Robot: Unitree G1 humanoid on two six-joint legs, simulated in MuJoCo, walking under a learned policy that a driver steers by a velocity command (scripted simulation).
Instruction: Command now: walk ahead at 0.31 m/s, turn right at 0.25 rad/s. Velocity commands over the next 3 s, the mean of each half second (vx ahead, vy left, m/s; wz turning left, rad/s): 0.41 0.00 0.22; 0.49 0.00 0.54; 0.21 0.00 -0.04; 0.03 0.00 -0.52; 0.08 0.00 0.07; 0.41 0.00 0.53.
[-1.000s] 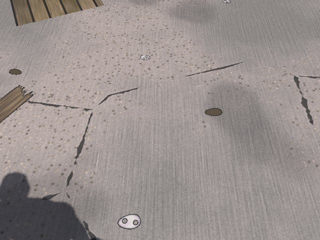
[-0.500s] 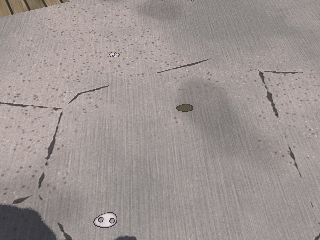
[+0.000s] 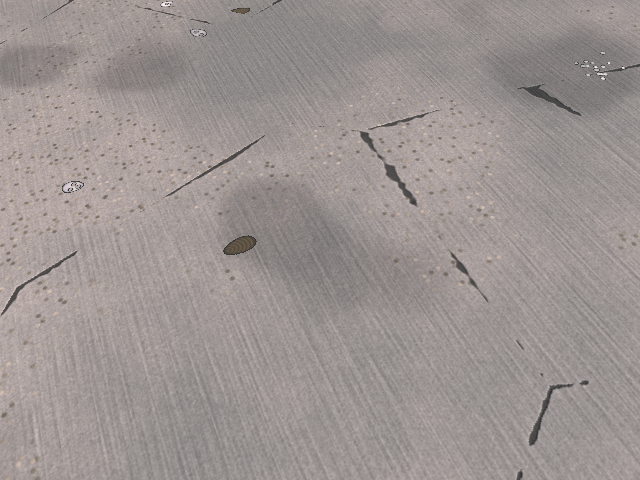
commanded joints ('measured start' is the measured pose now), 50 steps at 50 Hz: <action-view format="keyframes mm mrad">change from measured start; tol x32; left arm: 1 17 115 18 -29 0 -50 16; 23 151 53 -23 41 -2 -122 25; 42 -371 72 -37 -181 19 -81 -10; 50 51 205 28 -99 26 -91 35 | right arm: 1 -3 -84 -17 -24 -11 -28 24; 16 -247 19 23 -102 0 -32 42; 22 306 -165 -49 33 -9 -45 2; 50 278 -88 -23 3 19 -62 -26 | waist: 1 19 -140 43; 20 -63 -185 -79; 23 -67 181 -303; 34 10 -29 34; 50 43 -184 -270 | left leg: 1 -225 37 -19 36 155 -12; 11 -398 -39 -84 -55 272 6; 20 96 -162 119 -372 153 153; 23 742 309 -835 -637 98 430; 34 213 27 -302 -790 511 253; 46 377 27 -397 -458 903 127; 49 -117 -224 -176 245 -204 67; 50 -194 -120 -177 311 -111 77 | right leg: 1 127 -242 267 -319 53 -121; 13 215 -264 -4 -340 449 -62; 20 272 -301 -120 156 1289 -9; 21 147 -286 -145 380 1121 -4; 23 -481 23 -62 1055 -219 49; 42 -533 -97 -13 209 266 115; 47 86 -87 37 16 173 24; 50 332 -496 733 -126 -179 -140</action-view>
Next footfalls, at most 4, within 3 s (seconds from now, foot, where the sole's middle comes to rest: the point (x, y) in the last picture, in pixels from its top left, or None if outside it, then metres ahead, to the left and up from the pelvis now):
0.42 left None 0.33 0.10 -0.78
0.94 right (325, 392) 0.70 0.06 -0.78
1.38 left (226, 395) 0.70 0.29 -0.78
1.80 right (327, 393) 0.70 0.06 -0.78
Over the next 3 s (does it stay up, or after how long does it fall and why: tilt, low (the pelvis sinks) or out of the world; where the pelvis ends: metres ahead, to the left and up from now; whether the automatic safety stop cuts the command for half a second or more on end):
stays up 0.82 0.19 -0.02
